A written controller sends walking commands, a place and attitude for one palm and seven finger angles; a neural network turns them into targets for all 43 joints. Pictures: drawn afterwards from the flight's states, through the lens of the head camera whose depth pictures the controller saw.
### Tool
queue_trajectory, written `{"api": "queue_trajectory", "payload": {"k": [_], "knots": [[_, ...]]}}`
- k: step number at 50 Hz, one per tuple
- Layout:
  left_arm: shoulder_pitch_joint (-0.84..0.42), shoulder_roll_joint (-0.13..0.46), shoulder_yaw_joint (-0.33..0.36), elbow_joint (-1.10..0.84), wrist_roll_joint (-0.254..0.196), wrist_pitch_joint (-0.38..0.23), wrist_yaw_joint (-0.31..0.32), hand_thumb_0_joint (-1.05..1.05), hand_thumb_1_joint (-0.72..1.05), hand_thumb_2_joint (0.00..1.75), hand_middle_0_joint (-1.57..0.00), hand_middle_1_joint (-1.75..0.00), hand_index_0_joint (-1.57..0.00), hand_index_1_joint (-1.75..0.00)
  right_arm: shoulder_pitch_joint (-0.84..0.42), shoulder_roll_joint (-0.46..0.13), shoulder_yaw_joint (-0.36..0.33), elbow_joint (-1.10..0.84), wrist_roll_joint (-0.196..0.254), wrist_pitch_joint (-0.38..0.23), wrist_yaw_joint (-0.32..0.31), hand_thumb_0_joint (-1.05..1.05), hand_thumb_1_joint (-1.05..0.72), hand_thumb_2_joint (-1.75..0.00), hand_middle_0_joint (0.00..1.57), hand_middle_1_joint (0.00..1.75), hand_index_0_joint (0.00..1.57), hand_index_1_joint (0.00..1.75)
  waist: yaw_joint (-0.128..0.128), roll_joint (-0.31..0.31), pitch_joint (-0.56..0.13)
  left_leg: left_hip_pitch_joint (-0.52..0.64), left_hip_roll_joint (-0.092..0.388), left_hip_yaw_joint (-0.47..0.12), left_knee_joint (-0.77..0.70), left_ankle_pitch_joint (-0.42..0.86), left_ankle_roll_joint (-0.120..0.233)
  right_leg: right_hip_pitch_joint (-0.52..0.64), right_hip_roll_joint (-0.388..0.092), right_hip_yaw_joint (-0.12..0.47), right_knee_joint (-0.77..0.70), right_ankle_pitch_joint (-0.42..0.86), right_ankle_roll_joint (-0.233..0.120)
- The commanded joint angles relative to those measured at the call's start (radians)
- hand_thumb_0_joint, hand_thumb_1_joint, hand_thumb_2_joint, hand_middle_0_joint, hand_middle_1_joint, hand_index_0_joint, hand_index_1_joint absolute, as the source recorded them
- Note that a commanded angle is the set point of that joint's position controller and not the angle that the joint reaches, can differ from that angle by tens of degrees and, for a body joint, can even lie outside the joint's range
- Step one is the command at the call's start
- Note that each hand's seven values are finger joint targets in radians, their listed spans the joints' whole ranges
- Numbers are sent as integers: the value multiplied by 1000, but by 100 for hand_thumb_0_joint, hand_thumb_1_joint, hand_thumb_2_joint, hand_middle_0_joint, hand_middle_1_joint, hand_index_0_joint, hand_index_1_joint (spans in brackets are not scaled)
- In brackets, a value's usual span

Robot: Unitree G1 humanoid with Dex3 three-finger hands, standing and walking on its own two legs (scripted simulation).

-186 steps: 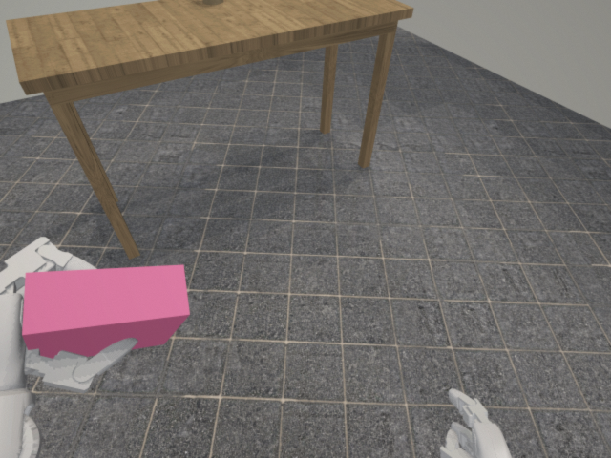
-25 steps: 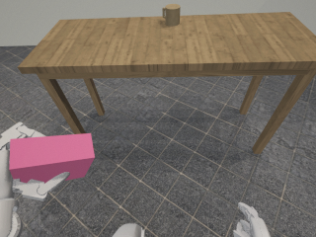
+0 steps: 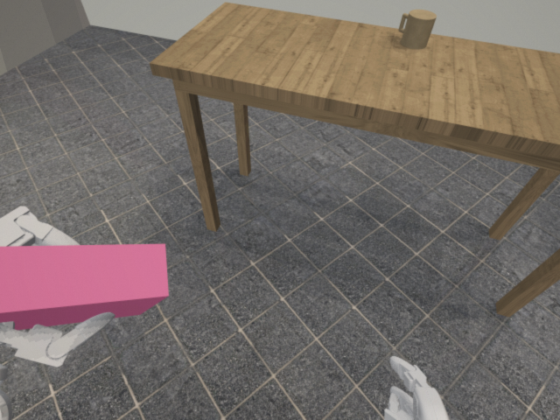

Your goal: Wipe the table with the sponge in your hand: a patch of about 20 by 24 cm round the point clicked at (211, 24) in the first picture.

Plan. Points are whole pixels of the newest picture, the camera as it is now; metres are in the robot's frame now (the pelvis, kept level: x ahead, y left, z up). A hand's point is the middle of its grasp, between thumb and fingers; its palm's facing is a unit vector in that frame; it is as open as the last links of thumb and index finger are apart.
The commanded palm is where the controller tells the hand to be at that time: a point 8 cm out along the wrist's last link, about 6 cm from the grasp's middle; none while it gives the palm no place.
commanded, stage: walk to a spot facing it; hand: left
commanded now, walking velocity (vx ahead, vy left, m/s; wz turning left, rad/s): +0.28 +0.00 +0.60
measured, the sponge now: (109, 286) +0.22 +0.20 +0.16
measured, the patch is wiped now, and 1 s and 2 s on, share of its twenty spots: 0.00 0.00 0.00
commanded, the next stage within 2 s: turn to face it in 1.16 s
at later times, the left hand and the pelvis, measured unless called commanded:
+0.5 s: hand out of the picture +0.12 +0.28 +0.18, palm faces +0.65 -0.64 -0.41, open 9.6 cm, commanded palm +0.06 +0.30 +0.18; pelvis -0.01 -0.01 +0.00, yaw +18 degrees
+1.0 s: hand out of the picture +0.17 +0.31 +0.16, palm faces +0.77 -0.50 -0.40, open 9.6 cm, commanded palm +0.09 +0.32 +0.18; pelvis +0.09 +0.00 -0.01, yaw +29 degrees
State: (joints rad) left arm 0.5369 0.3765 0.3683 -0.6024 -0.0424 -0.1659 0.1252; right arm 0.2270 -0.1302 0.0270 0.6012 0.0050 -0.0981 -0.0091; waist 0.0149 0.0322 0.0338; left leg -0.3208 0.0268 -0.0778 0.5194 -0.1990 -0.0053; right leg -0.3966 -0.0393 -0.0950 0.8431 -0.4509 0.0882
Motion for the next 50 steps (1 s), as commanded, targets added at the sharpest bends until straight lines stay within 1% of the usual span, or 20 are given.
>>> {"api": "queue_trajectory", "payload": {"k": [1,3,4,5,6,8,11,22,25,26,27,28,30,34,37,43,44,45,46,50], "knots": [[-155,127,82,-141,-3,-45,23,0,10,130,-120,-160,-120,-160,-111,-189,-69,-136,-2,-46,-42,0,-90,-90,20,30,20,30,-2,217,-93,-86,169,-212,-231,-347,148,214,65,-49,-221,-56,-20],[-192,141,82,-88,13,-30,23,0,10,130,-120,-160,-120,-160,-121,-163,-60,-132,2,-33,-45,0,-90,-90,20,30,20,30,25,10,-76,-307,69,-117,35,-425,84,405,-72,98,-510,-61,-91],[-196,192,100,-72,20,-14,27,0,10,130,-120,-160,-120,-160,-118,-126,-56,-134,6,-24,-42,0,-90,-90,20,30,20,30,28,-317,-59,-460,-55,57,399,-432,7,418,-355,443,-680,-233,-189],[-259,214,98,-60,-7,-13,29,0,10,130,-120,-160,-120,-160,-167,-174,-64,-120,-9,-31,-54,0,-90,-90,20,30,20,30,13,-321,14,-470,-38,37,685,-328,-27,251,-488,583,-744,-220,-222],[-293,199,93,-76,-6,-29,30,0,10,130,-120,-160,-120,-160,-168,-179,-69,-98,-27,-28,-56,0,-90,-90,20,30,20,30,-8,-186,-7,-418,0,15,789,-230,-41,197,-453,437,-726,-134,-207],[-179,175,84,-35,7,-35,14,0,10,130,-120,-160,-120,-160,-143,-167,-67,-98,-22,-13,-50,0,-90,-90,20,30,20,30,-17,-157,-2,-394,21,53,841,-118,-58,157,-334,261,-666,8,-164],[-175,194,101,-97,9,-56,21,0,10,130,-120,-160,-120,-160,-164,-174,-71,-113,-16,-1,-60,0,-90,-90,20,30,20,30,-12,-129,-13,-397,44,107,748,-117,-62,262,-316,73,-630,243,-170],[-101,164,127,-158,-5,-45,80,0,10,130,-120,-160,-120,-160,-96,-167,-90,-188,-21,-9,-65,0,-90,-90,20,30,20,30,43,-243,-96,-177,40,279,143,-225,-6,401,-363,9,-508,340,-219],[-163,128,76,-212,-11,-46,85,0,10,130,-120,-160,-120,-160,-41,-178,-94,-192,-15,-8,-72,0,-90,-90,20,30,20,30,-33,-93,-191,161,-25,299,-71,-120,23,265,-283,-112,-125,427,-140],[-186,130,72,-250,-6,-67,85,0,10,130,-120,-160,-120,-160,-43,-206,-103,-197,-12,-9,-73,0,-90,-90,20,30,20,30,-60,152,-220,356,87,84,-124,-48,83,53,-191,-153,157,314,-82],[-186,126,57,-290,7,-97,81,0,10,130,-120,-160,-120,-160,-69,-217,-99,-202,-17,-20,-63,0,-90,-90,20,30,20,30,-41,427,-192,490,364,-358,-173,317,229,-260,-41,-105,402,-175,-30],[-212,194,98,-277,40,-114,83,0,10,130,-120,-160,-120,-160,-68,-194,-81,-192,-15,-31,-49,0,-90,-90,20,30,20,30,-41,329,-163,495,426,-454,-189,443,292,-355,-53,7,524,-195,-62],[-209,213,127,-185,36,-107,49,0,10,130,-120,-160,-120,-160,-93,-212,-103,-155,9,-37,-36,0,-90,-90,20,30,20,30,-23,142,-112,298,398,-366,-197,125,285,-372,-125,93,512,-84,-50],[-129,181,130,-317,17,-117,45,0,10,130,-120,-160,-120,-160,-93,-172,-88,-143,17,-57,-32,0,-90,-90,20,30,20,30,3,240,-91,128,236,-44,-240,-7,188,-219,-110,1,278,87,-31],[-92,141,103,-264,6,-124,36,0,10,130,-120,-160,-120,-160,-89,-162,-73,-129,2,-80,-29,0,-90,-90,20,30,20,30,-1,255,-103,58,230,10,-265,-4,168,-43,-77,-49,33,112,-26],[-198,117,72,-15,22,-81,37,0,10,130,-120,-160,-120,-160,-95,-163,-70,-92,3,-51,-60,0,-90,-90,20,30,20,30,5,55,-113,-8,166,73,24,-167,102,269,-2,-97,-361,104,-38],[-213,122,65,18,31,-64,37,0,10,130,-120,-160,-120,-160,-85,-142,-66,-91,9,-39,-62,0,-90,-90,20,30,20,30,5,-116,-134,-101,90,138,273,-220,76,348,-126,71,-466,41,-90],[-240,181,84,26,33,-49,40,0,10,130,-120,-160,-120,-160,-125,-126,-57,-113,9,-29,-62,0,-90,-90,20,30,20,30,17,-423,-116,-372,-30,170,592,-393,25,458,-386,494,-580,10,-201],[-267,207,110,27,19,-48,41,0,10,130,-120,-160,-120,-160,-168,-166,-63,-114,2,-33,-64,0,-90,-90,20,30,20,30,26,-364,-70,-436,-12,57,774,-373,9,397,-487,593,-646,33,-243],[-246,193,97,-94,22,-93,27,0,10,130,-120,-160,-120,-160,-180,-169,-61,-100,-1,-3,-52,0,-90,-90,20,30,20,30,3,-177,6,-351,84,67,755,-209,-24,212,-393,259,-620,88,-229]]}}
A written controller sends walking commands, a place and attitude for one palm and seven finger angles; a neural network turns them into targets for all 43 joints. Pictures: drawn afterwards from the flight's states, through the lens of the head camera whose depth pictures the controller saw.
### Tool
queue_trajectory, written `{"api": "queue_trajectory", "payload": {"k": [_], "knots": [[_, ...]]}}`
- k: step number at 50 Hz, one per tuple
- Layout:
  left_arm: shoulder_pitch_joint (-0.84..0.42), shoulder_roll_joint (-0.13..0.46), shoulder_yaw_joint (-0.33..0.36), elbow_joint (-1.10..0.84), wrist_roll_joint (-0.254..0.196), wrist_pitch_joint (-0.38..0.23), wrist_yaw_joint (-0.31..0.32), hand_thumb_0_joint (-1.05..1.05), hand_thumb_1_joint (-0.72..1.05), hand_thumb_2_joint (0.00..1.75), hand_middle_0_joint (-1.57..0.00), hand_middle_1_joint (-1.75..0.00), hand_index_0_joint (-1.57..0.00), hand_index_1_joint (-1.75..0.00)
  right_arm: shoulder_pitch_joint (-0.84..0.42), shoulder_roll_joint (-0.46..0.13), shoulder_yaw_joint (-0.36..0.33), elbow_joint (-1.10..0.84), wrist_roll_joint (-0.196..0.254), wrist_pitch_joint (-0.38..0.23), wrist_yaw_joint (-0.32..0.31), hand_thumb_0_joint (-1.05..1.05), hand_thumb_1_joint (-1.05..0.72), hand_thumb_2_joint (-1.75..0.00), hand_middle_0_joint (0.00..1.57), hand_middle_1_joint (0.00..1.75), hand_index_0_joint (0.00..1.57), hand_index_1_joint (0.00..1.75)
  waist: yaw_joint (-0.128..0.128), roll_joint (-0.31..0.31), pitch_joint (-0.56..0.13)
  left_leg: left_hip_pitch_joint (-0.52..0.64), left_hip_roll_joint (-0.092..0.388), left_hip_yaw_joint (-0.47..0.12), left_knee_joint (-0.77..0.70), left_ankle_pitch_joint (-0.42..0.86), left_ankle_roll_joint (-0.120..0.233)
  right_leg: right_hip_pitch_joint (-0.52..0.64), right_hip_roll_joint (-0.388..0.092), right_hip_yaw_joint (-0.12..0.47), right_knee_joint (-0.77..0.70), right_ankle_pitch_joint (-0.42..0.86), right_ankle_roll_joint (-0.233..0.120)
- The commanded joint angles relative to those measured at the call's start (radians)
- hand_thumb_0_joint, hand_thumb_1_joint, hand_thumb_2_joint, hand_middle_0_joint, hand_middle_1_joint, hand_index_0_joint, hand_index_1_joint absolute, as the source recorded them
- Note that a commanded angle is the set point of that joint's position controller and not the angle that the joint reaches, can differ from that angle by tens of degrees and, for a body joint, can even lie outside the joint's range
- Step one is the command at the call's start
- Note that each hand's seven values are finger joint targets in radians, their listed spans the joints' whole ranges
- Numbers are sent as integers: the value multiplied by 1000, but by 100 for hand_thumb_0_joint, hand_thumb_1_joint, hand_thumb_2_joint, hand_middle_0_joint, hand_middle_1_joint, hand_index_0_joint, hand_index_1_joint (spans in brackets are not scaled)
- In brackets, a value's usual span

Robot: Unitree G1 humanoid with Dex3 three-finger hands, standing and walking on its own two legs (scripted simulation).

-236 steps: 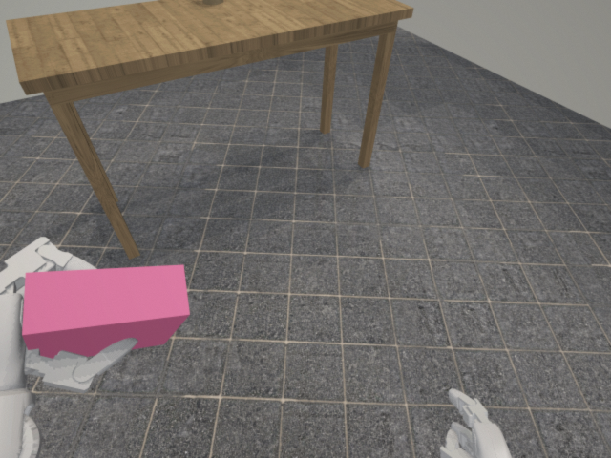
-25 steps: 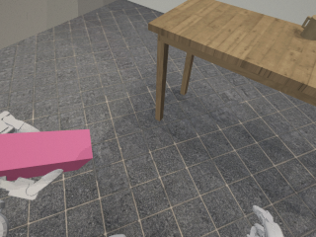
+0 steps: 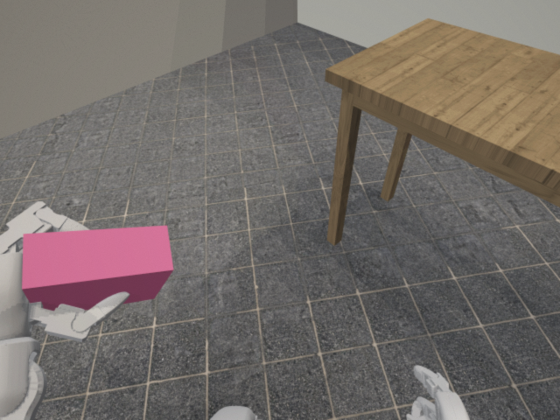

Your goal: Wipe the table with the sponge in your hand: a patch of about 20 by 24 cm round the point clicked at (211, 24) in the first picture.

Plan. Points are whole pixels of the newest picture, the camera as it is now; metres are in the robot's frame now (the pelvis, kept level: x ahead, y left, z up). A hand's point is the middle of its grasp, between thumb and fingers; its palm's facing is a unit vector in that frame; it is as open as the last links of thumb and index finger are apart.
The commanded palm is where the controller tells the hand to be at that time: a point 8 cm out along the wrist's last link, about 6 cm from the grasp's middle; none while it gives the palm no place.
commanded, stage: walk to a spot facing it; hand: left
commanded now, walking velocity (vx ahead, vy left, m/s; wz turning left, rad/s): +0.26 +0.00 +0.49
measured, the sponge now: (122, 270) +0.24 +0.20 +0.15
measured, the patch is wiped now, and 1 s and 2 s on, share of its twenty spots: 0.00 0.00 0.00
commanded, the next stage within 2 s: turn to face it in 0.16 s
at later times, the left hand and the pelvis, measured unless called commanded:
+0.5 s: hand (74, 203) +0.30 +0.27 +0.20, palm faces +0.47 -0.76 -0.44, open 9.6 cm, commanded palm +0.25 +0.30 +0.19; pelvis +0.11 +0.01 +0.01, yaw +4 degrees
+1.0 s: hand (226, 153) +0.38 +0.10 +0.21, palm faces +0.18 -0.81 -0.55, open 9.6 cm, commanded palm +0.33 +0.17 +0.19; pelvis +0.12 -0.07 +0.01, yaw -12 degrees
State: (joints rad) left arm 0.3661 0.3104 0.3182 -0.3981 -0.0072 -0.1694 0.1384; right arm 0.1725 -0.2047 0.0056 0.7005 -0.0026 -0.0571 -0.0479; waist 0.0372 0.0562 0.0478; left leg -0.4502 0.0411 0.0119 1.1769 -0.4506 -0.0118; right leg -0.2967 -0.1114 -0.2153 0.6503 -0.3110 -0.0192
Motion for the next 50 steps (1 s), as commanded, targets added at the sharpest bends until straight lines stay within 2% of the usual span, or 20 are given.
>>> {"api": "queue_trajectory", "payload": {"k": [1,4,8,11,12,13,14,15,16,19,22,28,31,32,33,34,36,39,45,50], "knots": [[-61,263,159,-335,-13,-96,18,0,10,130,-120,-160,-120,-160,-123,-94,-38,-204,5,-39,-13,0,-90,-90,20,30,20,30,-24,-199,-19,-172,73,-4,33,49,-18,92,-304,288,-418,11,-110],[-23,281,188,-433,-19,-101,38,0,10,130,-120,-160,-120,-160,-122,-84,-45,-234,0,-40,-14,0,-90,-90,20,30,20,30,-23,-196,-77,-41,73,74,-240,69,-11,135,-278,127,-371,140,-94],[120,272,233,-483,-31,-92,70,0,10,130,-120,-160,-120,-160,-73,-71,-62,-284,-8,-44,-9,0,-90,-90,20,30,20,30,8,-164,-137,6,27,172,-494,63,-9,253,-283,114,-243,431,-107],[126,256,230,-502,-42,-91,79,0,10,130,-120,-160,-120,-160,-9,-89,-84,-293,-2,-35,-15,0,-90,-90,20,30,20,30,-60,-59,-242,290,-47,224,-693,252,-8,175,-203,-7,106,491,-20],[122,246,226,-509,-40,-103,78,0,10,130,-120,-160,-120,-160,-6,-110,-94,-296,2,-32,-18,0,-90,-90,20,30,20,30,-73,126,-265,452,46,50,-736,317,45,4,-127,-23,342,279,29],[136,233,215,-525,-43,-129,76,0,10,130,-120,-160,-120,-160,-22,-132,-96,-301,2,-38,-16,0,-90,-90,20,30,20,30,-56,413,-258,548,338,-377,-782,731,207,-257,28,20,573,-314,85],[142,270,226,-461,-15,-141,75,0,10,130,-120,-160,-120,-160,0,-112,-83,-288,7,-50,-2,0,-90,-90,20,30,20,30,-54,298,-236,576,415,-512,-778,905,269,-340,44,130,672,-388,51],[112,292,237,-381,-17,-134,55,0,10,130,-120,-160,-120,-160,-18,-133,-85,-268,14,-51,10,0,-90,-90,20,30,20,30,-52,139,-206,472,414,-422,-793,733,259,-354,-1,197,667,-310,42],[93,284,242,-392,-25,-127,47,0,10,130,-120,-160,-120,-160,-21,-141,-99,-256,22,-45,4,0,-90,-90,20,30,20,30,-56,117,-201,443,390,-360,-784,669,255,-364,-15,194,651,-269,54],[59,254,204,-498,-21,-130,36,0,10,130,-120,-160,-120,-160,-38,-116,-81,-244,25,-57,7,0,-90,-90,20,30,20,30,-39,177,-177,414,291,-94,-783,689,178,-338,-2,156,487,-126,62],[79,215,145,-498,-24,-116,28,0,10,130,-120,-160,-120,-160,-38,-106,-55,-247,10,-85,13,0,-90,-90,20,30,20,30,-39,211,-180,324,273,20,-813,710,129,-185,39,110,278,-20,62],[2,200,141,-294,-20,-70,17,0,10,130,-120,-160,-120,-160,-45,-103,-46,-241,4,-98,6,0,-90,-90,20,30,20,30,-27,125,-126,300,335,111,-760,581,70,-63,84,63,34,18,74],[-66,210,137,-223,-16,-54,8,0,10,130,-120,-160,-120,-160,-57,-91,-39,-240,6,-81,6,0,-90,-90,20,30,20,30,-16,42,-115,233,288,152,-539,414,23,73,79,83,-149,164,59],[-105,223,130,-223,-7,-56,7,0,10,130,-120,-160,-120,-160,-44,-74,-40,-242,11,-75,9,0,-90,-90,20,30,20,30,-25,-128,-135,189,198,194,-341,280,-12,108,-16,232,-213,392,9],[-100,263,155,-225,-8,-56,11,0,10,130,-120,-160,-120,-160,-79,-51,-30,-272,10,-76,8,0,-90,-90,20,30,20,30,-16,-357,-143,-47,46,164,-121,-160,-53,219,-197,568,-244,796,-98],[-82,233,149,-210,-25,-39,15,0,10,130,-120,-160,-120,-160,-95,-64,-35,-272,13,-70,12,0,-90,-90,20,30,20,30,-14,-379,-164,-79,16,43,26,-219,-72,191,-270,668,-289,861,-118],[-40,279,192,-310,-31,-55,25,0,10,130,-120,-160,-120,-160,-104,-61,-35,-267,8,-47,19,0,-90,-90,20,30,20,30,-19,-218,-185,-83,44,-35,106,-82,-80,199,-217,630,-287,634,-93],[70,271,216,-396,-46,-88,36,0,10,130,-120,-160,-120,-160,-132,-51,-14,-254,3,-8,26,0,-90,-90,20,30,20,30,-16,-65,-272,-155,24,-33,133,27,-86,311,-140,494,-225,619,-94],[187,297,292,-385,-74,-114,46,0,10,130,-120,-160,-120,-160,-116,-97,-61,-269,3,24,30,0,-90,-90,20,30,20,30,-10,-79,-272,-163,10,-47,37,70,-84,308,-102,533,-306,508,21],[196,255,256,-224,-78,-103,34,0,10,130,-120,-160,-120,-160,-98,-129,-75,-269,16,52,31,0,-90,-90,20,30,20,30,-11,-126,-243,-134,7,-54,-79,64,-78,273,-77,569,-380,352,71]]}}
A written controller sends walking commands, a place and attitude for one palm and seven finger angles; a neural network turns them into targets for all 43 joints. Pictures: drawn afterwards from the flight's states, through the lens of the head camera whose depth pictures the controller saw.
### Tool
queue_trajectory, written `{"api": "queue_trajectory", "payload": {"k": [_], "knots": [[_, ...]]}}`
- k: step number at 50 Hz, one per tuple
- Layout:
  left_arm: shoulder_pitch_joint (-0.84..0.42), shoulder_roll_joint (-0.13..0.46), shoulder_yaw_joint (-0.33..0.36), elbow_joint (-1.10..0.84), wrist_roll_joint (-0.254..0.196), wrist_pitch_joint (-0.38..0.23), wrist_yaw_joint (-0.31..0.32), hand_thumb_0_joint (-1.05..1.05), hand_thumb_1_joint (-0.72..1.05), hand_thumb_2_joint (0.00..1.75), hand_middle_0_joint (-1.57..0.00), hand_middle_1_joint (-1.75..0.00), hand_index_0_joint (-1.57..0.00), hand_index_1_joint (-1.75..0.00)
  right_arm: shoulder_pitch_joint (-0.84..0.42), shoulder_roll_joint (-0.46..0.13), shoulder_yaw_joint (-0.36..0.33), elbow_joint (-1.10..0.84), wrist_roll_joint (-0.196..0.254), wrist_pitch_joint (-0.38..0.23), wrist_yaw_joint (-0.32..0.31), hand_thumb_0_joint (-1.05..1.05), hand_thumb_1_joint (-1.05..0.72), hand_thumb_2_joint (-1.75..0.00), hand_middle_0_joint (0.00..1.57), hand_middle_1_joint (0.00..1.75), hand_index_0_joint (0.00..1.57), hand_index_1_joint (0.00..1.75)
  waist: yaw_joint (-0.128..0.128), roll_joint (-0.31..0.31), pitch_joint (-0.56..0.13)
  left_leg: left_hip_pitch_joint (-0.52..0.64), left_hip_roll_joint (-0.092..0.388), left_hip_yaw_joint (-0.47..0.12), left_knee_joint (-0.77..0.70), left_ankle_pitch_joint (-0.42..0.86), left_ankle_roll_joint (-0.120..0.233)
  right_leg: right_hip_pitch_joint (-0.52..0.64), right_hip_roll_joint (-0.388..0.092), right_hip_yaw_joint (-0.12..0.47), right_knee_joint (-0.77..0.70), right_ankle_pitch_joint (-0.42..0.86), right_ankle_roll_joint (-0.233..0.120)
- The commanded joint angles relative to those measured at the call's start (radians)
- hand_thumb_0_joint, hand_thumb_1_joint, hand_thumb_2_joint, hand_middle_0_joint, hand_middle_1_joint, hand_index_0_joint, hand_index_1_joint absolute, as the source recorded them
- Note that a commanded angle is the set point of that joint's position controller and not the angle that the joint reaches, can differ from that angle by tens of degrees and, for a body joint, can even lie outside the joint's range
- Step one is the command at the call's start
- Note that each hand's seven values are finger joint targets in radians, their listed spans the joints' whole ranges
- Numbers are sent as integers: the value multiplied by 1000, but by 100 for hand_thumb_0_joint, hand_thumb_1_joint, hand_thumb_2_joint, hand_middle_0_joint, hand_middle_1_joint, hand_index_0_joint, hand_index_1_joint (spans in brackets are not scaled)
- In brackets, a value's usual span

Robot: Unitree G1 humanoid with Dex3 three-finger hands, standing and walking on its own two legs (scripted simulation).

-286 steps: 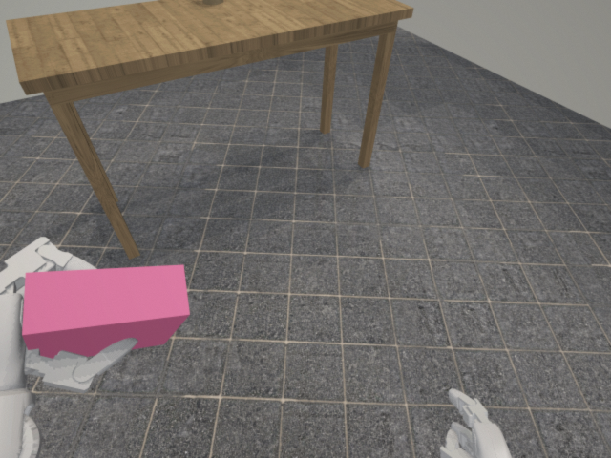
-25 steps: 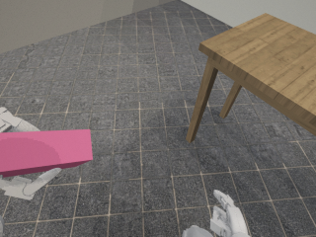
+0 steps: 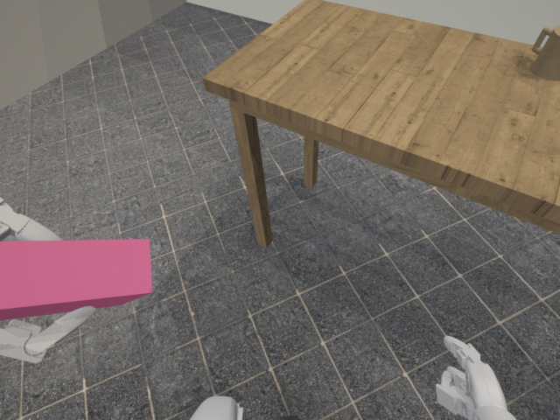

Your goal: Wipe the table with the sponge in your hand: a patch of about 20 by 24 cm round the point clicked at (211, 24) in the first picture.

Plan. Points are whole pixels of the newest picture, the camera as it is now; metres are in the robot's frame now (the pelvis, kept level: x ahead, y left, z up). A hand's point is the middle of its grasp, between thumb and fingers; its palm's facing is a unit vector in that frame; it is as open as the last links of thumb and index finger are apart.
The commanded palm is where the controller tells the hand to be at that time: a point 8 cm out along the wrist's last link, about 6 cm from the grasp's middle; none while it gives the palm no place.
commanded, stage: turn to face it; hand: left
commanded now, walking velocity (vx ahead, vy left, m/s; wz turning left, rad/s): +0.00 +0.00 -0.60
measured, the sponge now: (89, 279) +0.23 +0.19 +0.17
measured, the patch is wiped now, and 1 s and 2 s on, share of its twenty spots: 0.00 0.00 0.00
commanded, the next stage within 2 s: take the last steps up to it in 1.42 s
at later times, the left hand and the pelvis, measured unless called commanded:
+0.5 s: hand (144, 302) +0.21 +0.13 +0.17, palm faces +0.14 -0.83 -0.54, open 9.6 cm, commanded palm +0.17 +0.18 +0.18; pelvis -0.07 -0.04 -0.01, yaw -17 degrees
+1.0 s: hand (293, 319) +0.19 -0.01 +0.18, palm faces -0.13 -0.86 -0.50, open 9.6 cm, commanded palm +0.17 +0.05 +0.18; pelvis -0.12 -0.10 -0.01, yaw -34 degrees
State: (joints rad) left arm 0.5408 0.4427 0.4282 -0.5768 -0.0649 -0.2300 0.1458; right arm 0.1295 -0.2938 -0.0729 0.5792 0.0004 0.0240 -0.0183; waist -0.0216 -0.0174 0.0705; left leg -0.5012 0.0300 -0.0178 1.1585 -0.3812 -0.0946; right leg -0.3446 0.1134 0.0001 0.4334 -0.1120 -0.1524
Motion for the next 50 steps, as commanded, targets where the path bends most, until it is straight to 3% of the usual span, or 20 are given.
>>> {"api": "queue_trajectory", "payload": {"k": [1,6,11,15,16,17,18,19,21,23,28,30,31,32,34,37,45,47,49,50], "knots": [[9,115,131,-24,-19,-37,24,0,10,130,-120,-160,-120,-160,-50,-48,4,-153,16,-24,2,0,-90,-90,20,30,20,30,47,-69,-253,-70,16,-23,-78,-2,6,291,-295,362,-181,104,196],[-79,90,52,-28,-6,-29,23,0,10,130,-120,-160,-120,-160,-46,-68,10,-163,15,-6,-1,0,-90,-90,20,30,20,30,55,-72,-211,-8,-16,-1,-183,-28,23,215,-247,403,-260,-97,253],[-210,126,40,-125,17,-33,26,0,10,130,-120,-160,-120,-160,-35,-58,9,-161,-3,-6,0,0,-90,-90,20,30,20,30,61,-79,-186,201,-69,72,-436,-80,44,68,-206,422,-351,-290,206],[-240,147,50,-147,22,-45,5,0,10,130,-120,-160,-120,-160,22,-34,5,-139,0,-10,15,0,-90,-90,20,30,20,30,26,-55,-203,513,-63,123,-784,-76,101,-80,-124,373,-301,-220,293],[-235,144,44,-125,18,-54,-8,0,10,130,-120,-160,-120,-160,30,-41,6,-141,-5,-10,11,0,-90,-90,20,30,20,30,8,64,-194,595,32,68,-887,-53,152,-166,-57,310,-103,-223,320],[-210,132,60,-120,18,-55,-18,0,10,130,-120,-160,-120,-160,-38,-51,10,-181,-27,-12,11,0,-90,-90,20,30,20,30,39,309,-186,535,303,-167,-971,7,245,-243,26,187,347,-304,294],[-211,149,89,-157,40,-52,-13,0,10,130,-120,-160,-120,-160,-67,-6,22,-223,-34,-38,11,0,-90,-90,20,30,20,30,76,302,-171,307,512,-287,-951,65,313,-207,-47,161,746,-349,241],[-220,166,118,-185,40,-53,-18,0,10,130,-120,-160,-120,-160,-58,-4,18,-243,-18,-45,14,0,-90,-90,20,30,20,30,73,203,-162,279,519,-245,-966,205,306,-206,-67,149,885,-369,211],[-67,143,138,-90,22,-41,-36,0,10,130,-120,-160,-120,-160,-47,-21,-5,-209,4,-39,22,0,-90,-90,20,30,20,30,76,234,-151,240,424,10,-855,225,271,-245,-119,123,900,-349,208],[-78,80,71,-128,13,-26,-22,0,10,130,-120,-160,-120,-160,-24,-16,9,-199,28,-49,27,0,-90,-90,20,30,20,30,62,223,-45,230,380,79,-817,279,219,-218,-158,46,620,-348,216],[-280,92,24,-174,41,-24,1,0,10,130,-120,-160,-120,-160,69,-52,4,-174,36,-127,11,0,-90,-90,20,30,20,30,38,76,-153,278,241,208,-395,384,78,177,-86,-135,42,-25,230],[-301,183,92,-132,49,-19,23,0,10,130,-120,-160,-120,-160,-16,-14,19,-189,23,-137,0,0,-90,-90,20,30,20,30,54,-331,-171,-77,36,151,19,-298,8,287,-436,448,-29,626,31],[-304,221,147,-128,40,-33,34,0,10,130,-120,-160,-120,-160,-53,1,30,-165,7,-142,-10,0,-90,-90,20,30,20,30,59,-303,-186,-43,73,29,102,-279,14,204,-496,434,-17,646,4],[-268,204,129,-162,32,-29,26,0,10,130,-120,-160,-120,-160,-45,-29,0,-168,13,-126,-12,0,-90,-90,20,30,20,30,59,-255,-210,-9,75,-20,140,-230,15,174,-448,493,-41,462,8],[-118,234,200,-227,10,-50,29,0,10,130,-120,-160,-120,-160,-68,8,37,-161,2,-81,1,0,-90,-90,20,30,20,30,64,-40,-257,-35,66,-22,92,-138,11,245,-389,405,25,395,-17],[-11,176,198,-280,-7,-74,23,0,10,130,-120,-160,-120,-160,-69,8,40,-175,3,-42,19,0,-90,-90,20,30,20,30,46,-39,-296,15,38,28,-100,-86,8,263,-339,311,-7,277,2],[47,131,167,-178,3,-40,13,0,10,130,-120,-160,-120,-160,-24,-23,25,-189,23,-24,26,0,-90,-90,20,30,20,30,38,-93,-240,245,18,42,-584,-17,35,89,-298,407,-56,70,29],[-9,125,134,-173,6,-39,5,0,10,130,-120,-160,-120,-160,-11,-39,21,-189,21,-24,12,0,-90,-90,20,30,20,30,27,-1,-202,419,89,19,-762,47,75,-97,-207,355,26,-98,96],[-89,128,111,-209,29,-51,-3,0,10,130,-120,-160,-120,-160,-32,-59,15,-209,15,-34,-4,0,-90,-90,20,30,20,30,47,314,-121,390,418,-227,-895,182,217,-265,-49,114,482,-411,184],[-85,140,124,-161,44,-52,5,0,10,130,-120,-160,-120,-160,-26,-33,20,-195,14,-45,-7,0,-90,-90,20,30,20,30,52,288,-120,276,463,-197,-894,211,252,-229,-74,58,706,-399,201]]}}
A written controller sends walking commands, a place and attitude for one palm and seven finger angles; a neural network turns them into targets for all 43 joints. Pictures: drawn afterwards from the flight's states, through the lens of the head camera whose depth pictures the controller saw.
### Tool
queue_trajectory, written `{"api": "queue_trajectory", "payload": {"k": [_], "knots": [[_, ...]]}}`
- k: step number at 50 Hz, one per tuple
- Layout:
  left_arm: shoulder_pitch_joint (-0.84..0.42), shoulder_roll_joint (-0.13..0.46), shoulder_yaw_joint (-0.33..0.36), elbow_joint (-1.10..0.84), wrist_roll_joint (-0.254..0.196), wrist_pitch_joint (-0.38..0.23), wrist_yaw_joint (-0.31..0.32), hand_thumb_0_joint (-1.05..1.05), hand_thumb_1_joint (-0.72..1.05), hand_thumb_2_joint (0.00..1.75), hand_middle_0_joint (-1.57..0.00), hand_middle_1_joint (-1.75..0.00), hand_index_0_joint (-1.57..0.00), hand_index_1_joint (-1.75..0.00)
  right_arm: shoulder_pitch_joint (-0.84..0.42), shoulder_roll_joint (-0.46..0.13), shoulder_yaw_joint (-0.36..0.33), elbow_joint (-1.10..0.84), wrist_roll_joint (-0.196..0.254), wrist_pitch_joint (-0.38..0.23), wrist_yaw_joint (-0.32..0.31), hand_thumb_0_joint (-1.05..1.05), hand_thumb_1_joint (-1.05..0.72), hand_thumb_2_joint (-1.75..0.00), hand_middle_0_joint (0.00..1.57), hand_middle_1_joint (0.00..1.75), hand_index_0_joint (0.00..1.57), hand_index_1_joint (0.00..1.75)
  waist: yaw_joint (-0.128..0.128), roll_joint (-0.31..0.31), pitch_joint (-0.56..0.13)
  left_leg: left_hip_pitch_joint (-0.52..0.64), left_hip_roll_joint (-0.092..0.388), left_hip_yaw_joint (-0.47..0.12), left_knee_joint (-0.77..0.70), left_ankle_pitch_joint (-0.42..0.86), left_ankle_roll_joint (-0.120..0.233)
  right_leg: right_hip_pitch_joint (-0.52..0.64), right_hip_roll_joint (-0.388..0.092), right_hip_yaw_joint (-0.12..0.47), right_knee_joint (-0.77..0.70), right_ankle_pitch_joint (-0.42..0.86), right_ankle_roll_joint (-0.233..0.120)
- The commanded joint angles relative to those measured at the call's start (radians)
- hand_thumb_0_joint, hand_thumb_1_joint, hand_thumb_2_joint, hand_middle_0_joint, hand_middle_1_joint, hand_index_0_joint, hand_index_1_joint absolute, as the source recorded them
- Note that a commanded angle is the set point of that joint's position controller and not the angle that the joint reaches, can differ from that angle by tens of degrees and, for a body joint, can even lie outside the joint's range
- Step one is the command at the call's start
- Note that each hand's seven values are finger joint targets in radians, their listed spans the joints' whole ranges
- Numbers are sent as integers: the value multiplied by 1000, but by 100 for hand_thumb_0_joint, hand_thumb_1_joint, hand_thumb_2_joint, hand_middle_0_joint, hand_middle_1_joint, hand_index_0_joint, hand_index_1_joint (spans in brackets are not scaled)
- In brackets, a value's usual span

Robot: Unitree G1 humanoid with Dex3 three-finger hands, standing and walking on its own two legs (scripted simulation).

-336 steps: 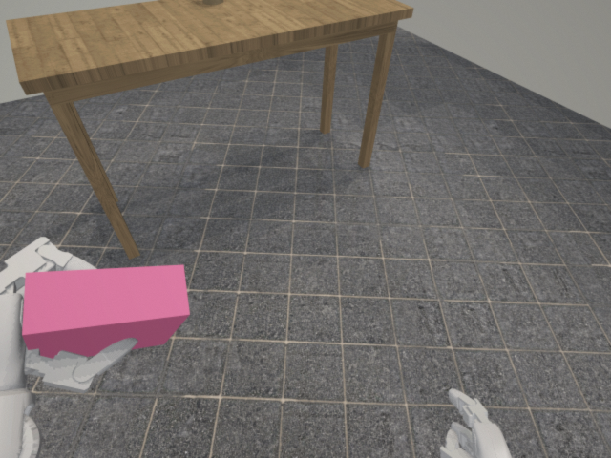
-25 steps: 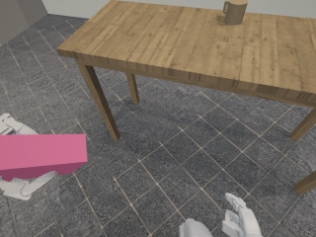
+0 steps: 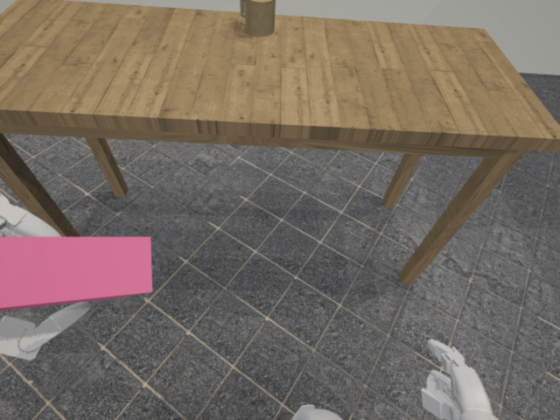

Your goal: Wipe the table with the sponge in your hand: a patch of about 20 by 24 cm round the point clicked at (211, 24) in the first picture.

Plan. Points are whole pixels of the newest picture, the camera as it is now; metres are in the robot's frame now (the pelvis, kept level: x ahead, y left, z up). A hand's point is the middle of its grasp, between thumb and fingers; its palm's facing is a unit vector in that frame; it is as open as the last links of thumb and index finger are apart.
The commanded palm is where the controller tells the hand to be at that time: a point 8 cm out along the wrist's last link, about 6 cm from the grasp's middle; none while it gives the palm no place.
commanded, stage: turn to face it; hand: left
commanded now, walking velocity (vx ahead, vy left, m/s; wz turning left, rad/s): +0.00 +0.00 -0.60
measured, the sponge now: (85, 274) +0.23 +0.21 +0.16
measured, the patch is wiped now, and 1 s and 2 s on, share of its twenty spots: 0.00 0.00 0.00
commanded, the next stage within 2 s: take the last steps up to it in 0.42 s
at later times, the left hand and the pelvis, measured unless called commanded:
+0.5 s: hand (239, 264) +0.24 +0.07 +0.18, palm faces +0.03 -0.79 -0.62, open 9.6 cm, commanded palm +0.19 +0.14 +0.19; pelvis -0.04 -0.09 +0.01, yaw -16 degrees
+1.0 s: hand (205, 265) +0.24 +0.10 +0.18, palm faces +0.21 -0.87 -0.44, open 9.6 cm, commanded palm +0.20 +0.14 +0.19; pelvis -0.03 -0.08 +0.01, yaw -17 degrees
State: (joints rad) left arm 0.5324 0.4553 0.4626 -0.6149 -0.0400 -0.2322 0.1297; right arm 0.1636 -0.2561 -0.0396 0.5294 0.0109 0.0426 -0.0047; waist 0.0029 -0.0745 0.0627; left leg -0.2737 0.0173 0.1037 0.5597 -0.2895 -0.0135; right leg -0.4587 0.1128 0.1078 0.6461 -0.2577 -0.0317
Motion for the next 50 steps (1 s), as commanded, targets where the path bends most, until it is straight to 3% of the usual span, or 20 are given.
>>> {"api": "queue_trajectory", "payload": {"k": [1,4,10,13,14,15,16,17,18,20,23,27,32,37,38,39,41,42,45,50], "knots": [[-101,104,56,-105,24,-44,20,0,10,130,-120,-160,-120,-160,-72,-66,-8,-141,-3,-73,-19,0,-90,-90,20,30,20,30,23,321,-85,-39,463,-260,-284,129,165,-97,-103,-40,585,-222,87],[-301,44,-73,-243,28,-34,11,0,10,130,-120,-160,-120,-160,-39,-79,-17,-138,13,-98,-5,0,-90,-90,20,30,20,30,21,316,-57,76,356,-10,-216,298,106,-108,-144,-129,441,-155,105],[-275,78,-48,-181,25,-15,33,0,10,130,-120,-160,-120,-160,-9,-91,-14,-136,2,-166,-1,0,-90,-90,20,30,20,30,5,378,-72,89,350,14,-152,373,60,96,-109,-259,79,-179,115],[-184,99,17,-158,14,-27,33,0,10,130,-120,-160,-120,-160,16,-79,-16,-129,5,-178,14,0,-90,-90,20,30,20,30,14,332,-153,104,303,60,43,366,10,266,-102,-272,-174,38,94],[-130,127,47,-136,21,-26,34,0,10,130,-120,-160,-120,-160,29,-67,-18,-128,10,-170,18,0,-90,-90,20,30,20,30,5,220,-196,68,255,85,173,283,-18,337,-178,-190,-236,202,57],[-111,166,80,-150,15,-39,37,0,10,130,-120,-160,-120,-160,10,-28,-6,-143,11,-163,15,0,-90,-90,20,30,20,30,10,-32,-222,-124,158,89,360,-50,-51,480,-332,25,-230,638,-20],[-71,222,150,-129,6,-45,46,0,10,130,-120,-160,-120,-160,-41,-22,10,-152,2,-154,6,0,-90,-90,20,30,20,30,26,-189,-237,-327,66,20,540,-386,-71,536,-454,209,-202,1019,-106],[-43,188,145,-121,-10,-28,41,0,10,130,-120,-160,-120,-160,-43,-32,-10,-137,17,-138,2,0,-90,-90,20,30,20,30,20,-220,-285,-322,87,-94,648,-339,-62,519,-466,213,-191,968,-108],[20,185,155,-140,-22,-30,36,0,10,130,-120,-160,-120,-160,-53,-27,-9,-144,17,-126,0,0,-90,-90,20,30,20,30,14,-153,-251,-339,97,-132,695,-282,-61,490,-449,200,-200,873,-111],[145,160,187,-123,-26,-42,44,0,10,130,-120,-160,-120,-160,-83,8,22,-123,4,-89,1,0,-90,-90,20,30,20,30,13,-40,-283,-398,87,-114,668,-227,-70,576,-404,135,-169,841,-133],[121,144,182,-143,-23,-61,55,0,10,130,-120,-160,-120,-160,-85,-13,10,-104,-5,-69,-7,0,-90,-90,20,30,20,30,-9,-20,-288,-337,69,-80,560,-157,-75,534,-379,63,-200,827,-116],[97,129,135,-145,-16,-51,59,0,10,130,-120,-160,-120,-160,-75,-46,-11,-100,-5,-85,-33,0,-90,-90,20,30,20,30,0,-21,-277,-217,40,-49,353,-131,-48,462,-372,86,-223,745,-121],[19,108,62,-136,2,-31,64,0,10,130,-120,-160,-120,-160,-55,-71,-20,-86,-5,-103,-43,0,-90,-90,20,30,20,30,4,-53,-238,-137,19,-37,168,-122,0,405,-384,146,-331,277,-122],[-65,108,22,-149,18,-37,58,0,10,130,-120,-160,-120,-160,-26,-68,-19,-83,-10,-113,-48,0,-90,-90,20,30,20,30,-10,57,-150,52,21,-31,-81,-79,30,225,-380,178,-358,-136,-100],[-85,105,18,-146,19,-43,58,0,10,130,-120,-160,-120,-160,-17,-67,-17,-83,-13,-117,-52,0,-90,-90,20,30,20,30,-16,103,-135,106,35,-39,-145,-86,46,179,-343,148,-315,-168,-77],[-129,97,6,-173,20,-49,54,0,10,130,-120,-160,-120,-160,-14,-81,-21,-92,-12,-121,-56,0,-90,-90,20,30,20,30,-22,197,-107,155,103,-122,-233,-136,80,96,-274,87,-216,-214,-44],[-149,90,-3,-140,36,-63,57,0,10,130,-120,-160,-120,-160,-20,-76,-10,-92,-8,-134,-54,0,-90,-90,20,30,20,30,-11,413,-72,192,321,-403,-327,-109,198,-66,-107,-155,115,-272,29],[-149,111,15,-74,42,-57,55,0,10,130,-120,-160,-120,-160,-22,-58,-5,-73,-10,-143,-58,0,-90,-90,20,30,20,30,-14,383,-46,86,350,-425,-366,-176,234,-59,-116,-153,296,-274,38],[-208,64,-31,-29,47,-44,37,0,10,130,-120,-160,-120,-160,-26,-70,-12,-58,-9,-163,-51,0,-90,-90,20,30,20,30,-7,283,8,-38,294,-290,-343,-217,213,-17,-163,-176,298,-218,54],[-225,38,-69,-13,33,-28,30,0,10,130,-120,-160,-120,-160,-22,-71,-1,-42,-7,-178,-61,0,-90,-90,20,30,20,30,5,223,-46,-27,216,-155,-211,-46,149,211,-139,-277,-63,-157,69]]}}
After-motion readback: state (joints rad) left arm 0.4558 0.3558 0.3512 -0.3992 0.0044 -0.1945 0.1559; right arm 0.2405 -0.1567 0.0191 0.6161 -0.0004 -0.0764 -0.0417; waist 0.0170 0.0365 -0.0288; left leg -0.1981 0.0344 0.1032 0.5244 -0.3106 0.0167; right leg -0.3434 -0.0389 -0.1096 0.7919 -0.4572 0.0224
